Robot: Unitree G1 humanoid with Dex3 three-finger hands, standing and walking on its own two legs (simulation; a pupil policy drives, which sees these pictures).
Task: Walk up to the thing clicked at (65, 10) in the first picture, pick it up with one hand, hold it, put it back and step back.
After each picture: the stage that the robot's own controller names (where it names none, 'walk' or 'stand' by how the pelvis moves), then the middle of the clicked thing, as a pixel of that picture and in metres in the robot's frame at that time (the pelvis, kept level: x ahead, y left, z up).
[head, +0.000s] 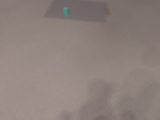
stand; (66, 11) +2.18 +0.24 -0.72
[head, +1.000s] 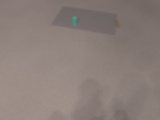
walk; (74, 21) +2.05 +0.09 -0.70
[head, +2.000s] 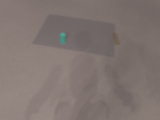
walk; (62, 38) +1.43 +0.18 -0.71
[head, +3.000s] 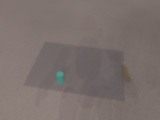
walk; (60, 77) +0.92 +0.19 -0.71
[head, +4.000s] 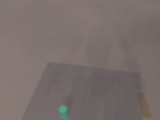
walk; (63, 112) +0.56 +0.20 -0.70
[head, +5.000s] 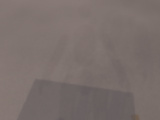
stand; out of the picture +0.38 +0.21 -0.71
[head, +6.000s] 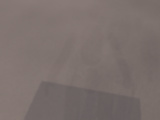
stand; out of the picture +0.37 +0.19 -0.72
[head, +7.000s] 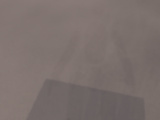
stand; out of the picture +0.37 +0.17 -0.73
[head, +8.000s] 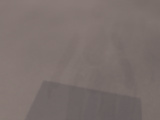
stand; out of the picture +0.38 +0.19 -0.73
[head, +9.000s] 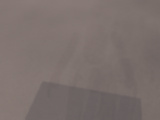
stand; out of the picture +0.37 +0.20 -0.73
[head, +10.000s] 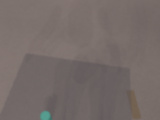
go down; (46, 117) +0.39 +0.21 -0.65
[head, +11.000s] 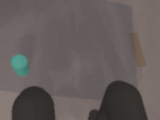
go down; (20, 65) +0.46 +0.23 -0.30
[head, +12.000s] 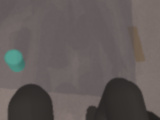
close in; (15, 61) +0.45 +0.23 -0.29
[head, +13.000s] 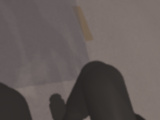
close in; out of the picture +0.44 +0.27 -0.22
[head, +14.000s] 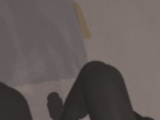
close; out of the picture +0.43 +0.28 -0.23
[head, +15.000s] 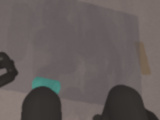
lift; (46, 85) +0.38 +0.14 -0.30
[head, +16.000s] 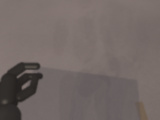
close; out of the picture +0.32 +0.07 -0.67
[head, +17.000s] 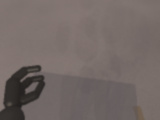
close; out of the picture +0.34 +0.07 -0.70
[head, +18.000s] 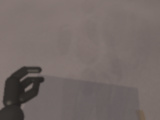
stand; out of the picture +0.36 +0.06 -0.71
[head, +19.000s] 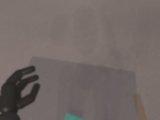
stand; out of the picture +0.40 +0.05 -0.66
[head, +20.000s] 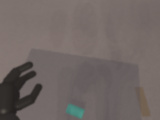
stand; (75, 111) +0.43 +0.03 -0.62
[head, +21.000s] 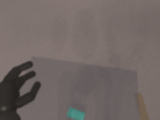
stand; (76, 114) +0.45 +0.03 -0.64
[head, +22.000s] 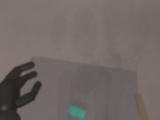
stand; (77, 112) +0.46 +0.02 -0.64
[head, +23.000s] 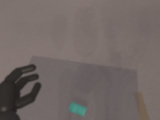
stand; (78, 109) +0.48 +0.02 -0.64
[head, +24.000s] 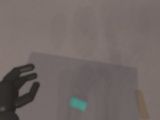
stand; (78, 103) +0.50 +0.01 -0.63
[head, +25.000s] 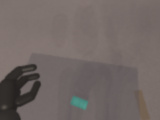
stand; (79, 102) +0.51 +0.01 -0.63
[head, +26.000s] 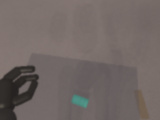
stand; (80, 101) +0.52 +0.00 -0.65
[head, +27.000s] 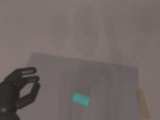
stand; (80, 99) +0.53 +0.00 -0.63
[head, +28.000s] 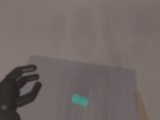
stand; (80, 100) +0.54 -0.01 -0.64
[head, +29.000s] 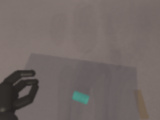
stand; (80, 97) +0.54 -0.01 -0.64
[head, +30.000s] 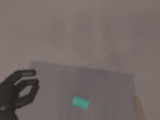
close; (80, 102) +0.56 -0.02 -0.66
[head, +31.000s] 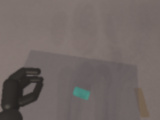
close; (81, 93) +0.56 -0.02 -0.62
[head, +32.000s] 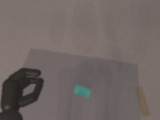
close; (82, 91) +0.57 -0.02 -0.62
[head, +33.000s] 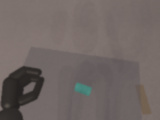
close; (83, 89) +0.57 -0.02 -0.61
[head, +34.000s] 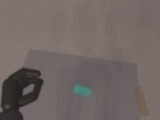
close; (81, 90) +0.57 -0.02 -0.62
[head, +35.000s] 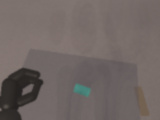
close; (82, 90) +0.58 -0.02 -0.62
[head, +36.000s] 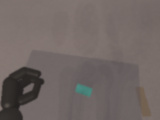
close; (83, 90) +0.59 -0.02 -0.63
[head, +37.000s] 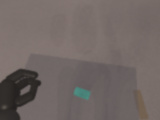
close; (82, 93) +0.58 -0.02 -0.64
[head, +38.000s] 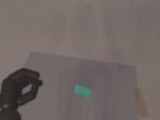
close; (82, 91) +0.59 -0.02 -0.63
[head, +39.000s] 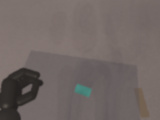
close; (83, 90) +0.59 -0.03 -0.63
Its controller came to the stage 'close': yes
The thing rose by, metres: 0.01
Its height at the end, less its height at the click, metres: -0.02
